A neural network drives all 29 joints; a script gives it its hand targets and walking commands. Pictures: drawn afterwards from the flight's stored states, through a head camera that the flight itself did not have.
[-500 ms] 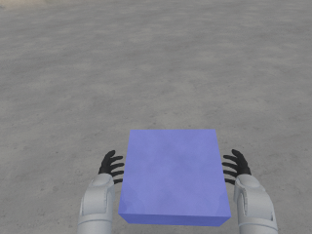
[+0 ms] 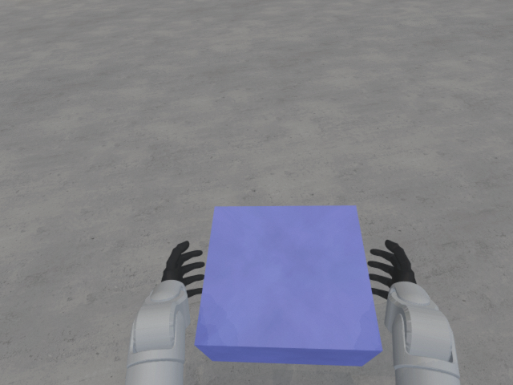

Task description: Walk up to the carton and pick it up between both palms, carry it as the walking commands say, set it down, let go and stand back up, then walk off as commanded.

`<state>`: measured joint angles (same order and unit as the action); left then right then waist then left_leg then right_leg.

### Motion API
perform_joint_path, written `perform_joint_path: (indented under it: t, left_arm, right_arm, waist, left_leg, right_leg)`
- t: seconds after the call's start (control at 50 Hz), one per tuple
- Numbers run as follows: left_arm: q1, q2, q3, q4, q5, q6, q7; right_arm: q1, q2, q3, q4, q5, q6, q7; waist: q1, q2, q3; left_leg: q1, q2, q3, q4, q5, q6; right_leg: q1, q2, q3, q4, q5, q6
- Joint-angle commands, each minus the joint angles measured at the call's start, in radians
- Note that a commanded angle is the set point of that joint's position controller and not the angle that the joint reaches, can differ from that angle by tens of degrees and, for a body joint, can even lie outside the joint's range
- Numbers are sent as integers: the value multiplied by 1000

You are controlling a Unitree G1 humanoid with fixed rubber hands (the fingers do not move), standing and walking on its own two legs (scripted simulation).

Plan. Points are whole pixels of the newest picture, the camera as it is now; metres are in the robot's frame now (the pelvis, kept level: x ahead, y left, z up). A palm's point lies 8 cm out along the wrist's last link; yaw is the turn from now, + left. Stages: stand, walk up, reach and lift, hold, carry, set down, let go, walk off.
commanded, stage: carry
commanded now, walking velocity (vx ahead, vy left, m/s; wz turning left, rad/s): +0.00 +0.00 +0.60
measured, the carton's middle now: (284, 282) +0.33 -0.01 -0.04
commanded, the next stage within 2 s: none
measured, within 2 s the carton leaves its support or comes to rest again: neither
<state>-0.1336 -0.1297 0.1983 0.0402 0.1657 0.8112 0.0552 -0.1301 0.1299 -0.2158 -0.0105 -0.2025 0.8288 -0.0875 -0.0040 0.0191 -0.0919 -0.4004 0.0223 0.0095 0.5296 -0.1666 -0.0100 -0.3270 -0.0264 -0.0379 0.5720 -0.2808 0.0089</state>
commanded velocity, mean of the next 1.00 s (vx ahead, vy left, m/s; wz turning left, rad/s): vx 0.00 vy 0.00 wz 0.60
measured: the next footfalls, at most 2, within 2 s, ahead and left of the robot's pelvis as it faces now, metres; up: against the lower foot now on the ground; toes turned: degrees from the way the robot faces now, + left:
right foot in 0.54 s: +0.08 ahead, -0.11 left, +0.00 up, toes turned +13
left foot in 0.84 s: -0.05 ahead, +0.14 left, +0.00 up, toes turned +35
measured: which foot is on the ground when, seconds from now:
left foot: down 0.00-0.56, up 0.58-0.82, down 0.84-1.00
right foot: down 0.00-0.28, up 0.30-0.52, down 0.54-0.86, up 0.88-1.00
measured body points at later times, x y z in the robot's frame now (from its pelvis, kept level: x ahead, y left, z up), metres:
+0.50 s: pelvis -0.01 +0.00 +0.00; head +0.02 +0.00 +0.45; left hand +0.22 +0.24 +0.06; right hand +0.31 -0.10 +0.06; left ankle +0.03 +0.12 -0.73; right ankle +0.02 -0.12 -0.71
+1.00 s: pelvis -0.06 +0.03 +0.00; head -0.04 +0.05 +0.44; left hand +0.07 +0.33 +0.03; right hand +0.27 +0.05 +0.04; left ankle -0.08 +0.12 -0.73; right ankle +0.02 -0.10 -0.67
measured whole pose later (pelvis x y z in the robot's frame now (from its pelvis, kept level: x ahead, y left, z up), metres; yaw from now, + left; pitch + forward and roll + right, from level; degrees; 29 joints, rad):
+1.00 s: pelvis -0.06 +0.03 +0.00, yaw +34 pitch +3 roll +0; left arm -0.17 -0.14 0.20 -0.25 0.09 1.15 0.22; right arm -0.21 0.14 -0.18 -0.21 -0.08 1.14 -0.24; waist -0.01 -0.01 0.00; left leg -0.40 -0.04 0.04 0.60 -0.26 0.06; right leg -0.56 -0.14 -0.07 1.08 -0.54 0.12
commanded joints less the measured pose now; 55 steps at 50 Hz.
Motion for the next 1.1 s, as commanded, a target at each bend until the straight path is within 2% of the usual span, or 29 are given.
perform_joint_path:
  t: [0.0, 0.08, 0.14, 0.2, 0.22, 0.26, 0.28, 0.3, 0.32, 0.4, 0.44, 0.5, 0.52, 0.54, 0.56, 0.58, 0.6, 0.64, 0.7, 0.74, 0.78, 0.82, 0.84, 0.86, 0.88, 0.92, 0.96, 1.06, 1.08]
  left_arm:
    - [-553, -783, -692, -167, -341, 9, -270]
    - [-460, -816, -697, -108, -345, 82, -276]
    - [-609, -891, -771, -270, -427, 99, -285]
    - [-519, -899, -738, -230, -415, 150, -268]
    - [-521, -903, -745, -273, -390, 154, -258]
    - [-579, -930, -802, -349, -434, 202, -254]
    - [-477, -866, -735, -271, -408, 223, -248]
    - [-601, -888, -782, -389, -441, 235, -243]
    - [-560, -880, -814, -357, -457, 272, -245]
    - [-539, -953, -817, -430, -511, 295, -243]
    - [-562, -950, -858, -490, -541, 301, -255]
    - [-493, -972, -835, -367, -531, 335, -270]
    - [-447, -941, -826, -386, -513, 326, -274]
    - [-488, -948, -844, -441, -541, 328, -274]
    - [-565, -954, -875, -468, -559, 331, -278]
    - [-546, -943, -813, -378, -519, 338, -277]
    - [-548, -950, -809, -365, -511, 344, -262]
    - [-606, -936, -787, -395, -513, 346, -256]
    - [-628, -938, -759, -383, -494, 338, -260]
    - [-565, -959, -722, -322, -482, 347, -257]
    - [-481, -931, -682, -217, -425, 348, -259]
    - [-460, -950, -700, -238, -408, 341, -262]
    - [-468, -913, -698, -263, -397, 333, -255]
    - [-589, -929, -730, -369, -434, 324, -250]
    - [-611, -937, -778, -378, -464, 328, -251]
    - [-577, -978, -797, -371, -478, 321, -249]
    - [-662, -997, -829, -462, -542, 317, -250]
    - [-629, -986, -858, -487, -572, 324, -253]
    - [-572, -936, -818, -464, -548, 313, -255]
  right_arm:
    - [-513, 748, 732, -113, 347, 5, 329]
    - [-518, 780, 734, -141, 394, 72, 333]
    - [-601, 807, 762, -222, 423, 94, 326]
    - [-598, 818, 790, -254, 475, 145, 320]
    - [-639, 827, 811, -299, 483, 156, 326]
    - [-579, 882, 819, -298, 526, 206, 332]
    - [-537, 811, 819, -281, 523, 230, 323]
    - [-537, 872, 826, -252, 531, 240, 316]
    - [-547, 884, 820, -290, 537, 253, 313]
    - [-534, 871, 838, -383, 545, 290, 300]
    - [-522, 857, 822, -441, 518, 295, 296]
    - [-565, 868, 810, -407, 526, 309, 294]
    - [-548, 833, 786, -424, 511, 304, 294]
    - [-486, 858, 786, -365, 520, 327, 299]
    - [-501, 855, 767, -375, 506, 327, 304]
    - [-583, 882, 782, -349, 516, 339, 315]
    - [-569, 880, 794, -310, 531, 342, 320]
    - [-631, 878, 805, -317, 567, 342, 322]
    - [-686, 930, 829, -336, 583, 334, 322]
    - [-668, 938, 820, -322, 601, 345, 312]
    - [-637, 922, 807, -249, 574, 348, 314]
    - [-653, 906, 822, -288, 584, 351, 319]
    - [-566, 909, 797, -219, 572, 359, 329]
    - [-518, 935, 792, -140, 585, 357, 323]
    - [-509, 978, 793, -157, 562, 337, 323]
    - [-553, 937, 785, -284, 552, 319, 314]
    - [-627, 942, 793, -376, 573, 318, 304]
    - [-574, 940, 778, -414, 543, 305, 292]
    - [-533, 901, 749, -355, 520, 309, 291]
  waist:
    - [20, 25, -300]
    - [15, 15, -269]
    - [23, -205, -258]
    - [14, -224, -217]
    - [1, -111, -277]
    - [4, -128, -321]
    - [2, -44, -306]
    - [10, 257, -333]
    - [1, 257, -295]
    - [-1, 45, -361]
    - [-1, 98, -377]
    - [14, 88, -337]
    - [20, 96, -372]
    - [32, -77, -367]
    - [19, -230, -307]
    - [19, -252, -293]
    - [8, -99, -219]
    - [-1, -70, -78]
    - [-1, -207, -221]
    - [27, -349, -205]
    - [6, -321, -228]
    - [-4, -224, -271]
    - [-21, -29, -291]
    - [-7, 278, -281]
    - [-28, 218, -309]
    - [-25, 75, -301]
    - [-19, 156, -338]
    - [-24, 68, -357]
    - [-26, 125, -366]
  left_leg:
    - [114, 140, -166, -47, 140, 61]
    - [25, 97, -124, 34, 35, 50]
    - [-64, 9, -12, 212, -133, 24]
    - [-110, 4, 29, 242, -266, 24]
    - [10, 7, 34, 69, -61, 26]
    - [143, 41, -19, -31, 112, 40]
    - [269, 168, -199, -54, 375, 80]
    - [424, 319, -409, 9, 912, 176]
    - [416, 303, -425, 10, 1004, 226]
    - [398, 229, -329, 20, 704, 179]
    - [337, 201, -303, -41, 356, 143]
    - [167, 155, -258, 0, 266, 108]
    - [66, 120, -240, 46, 136, 68]
    - [-77, 20, -145, 160, -61, 40]
    - [-224, -82, -19, 353, -296, 14]
    - [-212, 14, -11, 488, -366, 21]
    - [-202, 25, -13, 487, -411, 28]
    - [-134, 8, 54, 416, -331, 26]
    - [-49, -5, 66, 333, -203, 22]
    - [-60, -69, 140, 259, -311, 3]
    - [10, -82, 181, 134, -165, 7]
    - [186, 7, 70, -100, 23, 11]
    - [385, 141, -156, -83, 306, 63]
    - [529, 347, -423, -52, 927, 142]
    - [466, 333, -353, 1, 975, 224]
    - [451, 255, -295, -3, 752, 190]
    - [476, 221, -219, -4, 602, 177]
    - [390, 249, -306, -24, 566, 218]
    - [410, 215, -308, -81, 340, 192]
  right_leg:
    - [74, -61, 42, -21, 63, -11]
    - [86, -143, 92, -59, 68, -33]
    - [132, -298, 183, -148, 205, -100]
    - [192, -319, 140, -80, 450, -125]
    - [200, -294, 50, 35, 556, -78]
    - [160, -261, -39, 181, 546, -4]
    - [-40, -188, -75, 295, 270, 49]
    - [-220, -46, -98, 409, -264, 90]
    - [-257, -28, -12, 393, -416, 73]
    - [-219, -22, 16, 340, -244, 65]
    - [-148, 13, -20, 267, -222, 63]
    - [104, 28, -25, -24, -100, 15]
    - [211, -40, 52, -149, -48, -12]
    - [316, -165, 207, -236, -2, -66]
    - [333, -430, 375, -248, 314, -157]
    - [217, -512, 337, -234, 253, -243]
    - [128, -504, 334, -212, 228, -249]
    - [30, -361, 142, -174, 178, -134]
    - [124, -359, 18, -127, 179, -87]
    - [206, -332, -14, -74, 488, -71]
    - [206, -330, -108, -1, 499, -36]
    - [132, -296, -152, 207, 503, 46]
    - [-127, -260, -130, 364, 159, 99]
    - [-364, -120, -139, 512, -406, 130]
    - [-351, -129, 7, 587, -415, 94]
    - [-395, -133, 22, 622, -333, 106]
    - [-369, -142, 13, 501, -240, 112]
    - [-311, -94, 22, 419, -185, 84]
    - [-307, -52, -3, 459, -197, 85]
